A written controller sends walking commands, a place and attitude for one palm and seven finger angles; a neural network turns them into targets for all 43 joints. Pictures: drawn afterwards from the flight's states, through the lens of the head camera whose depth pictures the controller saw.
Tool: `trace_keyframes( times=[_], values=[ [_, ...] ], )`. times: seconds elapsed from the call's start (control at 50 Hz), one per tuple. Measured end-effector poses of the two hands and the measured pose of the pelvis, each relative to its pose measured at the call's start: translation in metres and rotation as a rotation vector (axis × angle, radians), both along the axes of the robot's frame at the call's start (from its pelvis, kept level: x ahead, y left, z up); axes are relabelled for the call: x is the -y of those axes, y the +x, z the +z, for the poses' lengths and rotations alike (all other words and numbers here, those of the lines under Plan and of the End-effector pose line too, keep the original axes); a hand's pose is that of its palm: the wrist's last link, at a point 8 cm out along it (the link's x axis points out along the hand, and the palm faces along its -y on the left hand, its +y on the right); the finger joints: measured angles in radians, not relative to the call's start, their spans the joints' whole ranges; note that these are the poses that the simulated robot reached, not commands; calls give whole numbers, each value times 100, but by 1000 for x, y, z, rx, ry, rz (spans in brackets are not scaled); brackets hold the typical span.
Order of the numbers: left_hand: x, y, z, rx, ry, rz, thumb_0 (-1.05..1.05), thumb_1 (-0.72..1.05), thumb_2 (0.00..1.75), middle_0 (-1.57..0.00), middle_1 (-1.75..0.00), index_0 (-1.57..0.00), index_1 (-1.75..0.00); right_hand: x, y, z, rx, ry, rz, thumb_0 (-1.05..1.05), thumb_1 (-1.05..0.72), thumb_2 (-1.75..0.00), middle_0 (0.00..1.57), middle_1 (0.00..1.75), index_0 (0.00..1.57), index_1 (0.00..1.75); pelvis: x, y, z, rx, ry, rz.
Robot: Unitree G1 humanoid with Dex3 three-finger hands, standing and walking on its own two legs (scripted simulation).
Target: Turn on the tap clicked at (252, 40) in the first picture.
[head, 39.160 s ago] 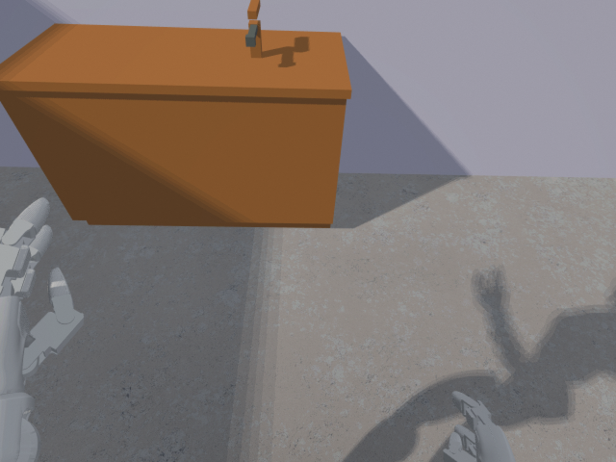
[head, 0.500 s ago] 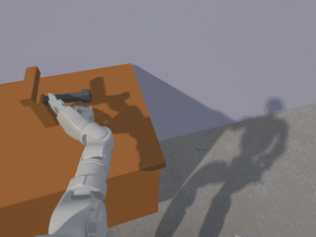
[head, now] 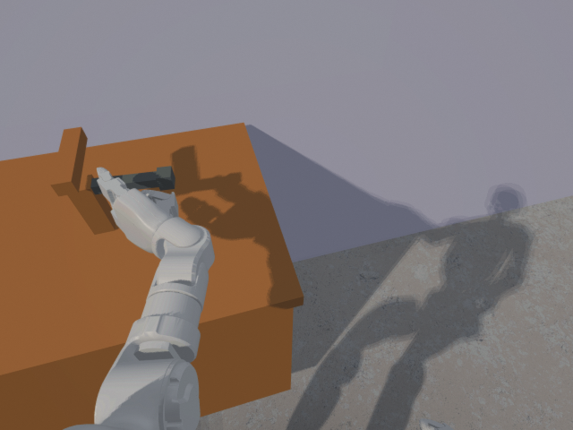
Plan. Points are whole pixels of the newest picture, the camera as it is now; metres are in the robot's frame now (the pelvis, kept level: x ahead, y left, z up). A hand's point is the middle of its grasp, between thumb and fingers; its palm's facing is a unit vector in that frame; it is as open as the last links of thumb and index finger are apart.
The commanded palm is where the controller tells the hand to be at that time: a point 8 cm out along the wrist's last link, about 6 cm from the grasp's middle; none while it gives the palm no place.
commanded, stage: lift the hand up off the lever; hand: left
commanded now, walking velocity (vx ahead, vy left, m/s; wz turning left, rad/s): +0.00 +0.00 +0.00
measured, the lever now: (165, 178) +0.50 +0.22 +0.07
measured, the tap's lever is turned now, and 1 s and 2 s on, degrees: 84 84 84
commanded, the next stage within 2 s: draw the hand back beside the body in 1.36 s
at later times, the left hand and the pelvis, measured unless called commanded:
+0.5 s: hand (172, 196) +0.41 +0.17 +0.12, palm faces +0.79 -0.60 -0.10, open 7.8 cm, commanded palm +0.36 +0.19 +0.12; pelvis +0.00 +0.00 +0.01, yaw +0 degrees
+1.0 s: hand (165, 189) +0.41 +0.18 +0.14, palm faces +0.78 -0.61 -0.08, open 7.8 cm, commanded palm +0.35 +0.19 +0.14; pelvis +0.01 +0.00 +0.01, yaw -1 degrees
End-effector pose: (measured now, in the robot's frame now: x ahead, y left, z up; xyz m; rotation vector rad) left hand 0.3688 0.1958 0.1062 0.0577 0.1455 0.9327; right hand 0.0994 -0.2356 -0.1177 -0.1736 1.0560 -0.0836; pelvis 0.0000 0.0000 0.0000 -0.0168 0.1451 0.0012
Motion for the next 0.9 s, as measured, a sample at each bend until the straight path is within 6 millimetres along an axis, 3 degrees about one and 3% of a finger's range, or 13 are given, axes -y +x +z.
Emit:
trace_keyframes(
  times=[0.24, 0.64, 0.9],
  values=[
    [9, -3, 9, 6, -11, -18, 2, 90, 90, -15, -15, -15, -15, 9, -5, 4, 3, -13, -18, 1, -90, -90, 20, 30, 20, 30, 1, -2, 3, 14, 2, -6],
    [6, -11, 26, 11, -5, -10, 2, 90, 90, -15, -15, -15, -15, 2, 24, 15, 81, 0, 14, 1, -90, -90, 20, 30, 20, 30, 4, -3, 9, 48, 7, -1],
    [5, -9, 34, 17, -16, -16, 2, 90, 90, -15, -15, -15, -15, 2, 27, 17, 69, 3, -2, 1, -90, -90, 20, 30, 20, 30, 2, 5, 12, 57, 12, -11]
  ],
)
